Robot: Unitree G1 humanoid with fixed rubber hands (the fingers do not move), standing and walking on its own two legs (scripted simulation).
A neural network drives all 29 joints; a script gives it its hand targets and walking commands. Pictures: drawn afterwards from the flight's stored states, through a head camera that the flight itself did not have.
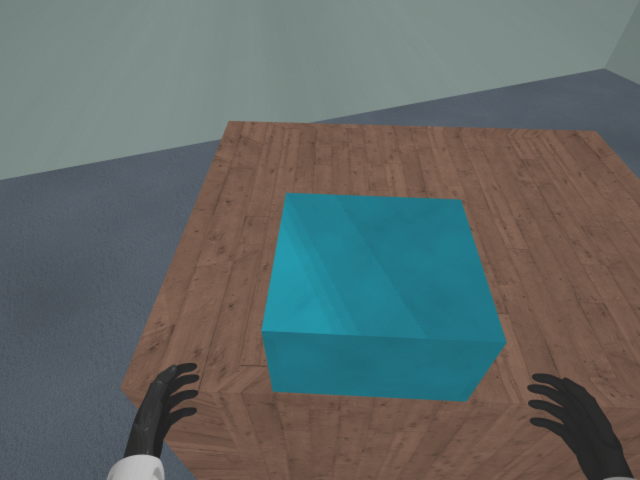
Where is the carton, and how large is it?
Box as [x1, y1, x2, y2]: [261, 193, 506, 401]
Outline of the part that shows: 286,193 261,330 273,391 465,401 506,342 461,201 459,199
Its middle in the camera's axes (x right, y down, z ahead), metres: +0.07 +0.08 +0.59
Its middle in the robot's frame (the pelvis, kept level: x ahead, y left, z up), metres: +0.39 -0.02 +0.00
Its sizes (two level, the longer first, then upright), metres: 0.278 0.251 0.166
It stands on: a pedestal, 0.70 m high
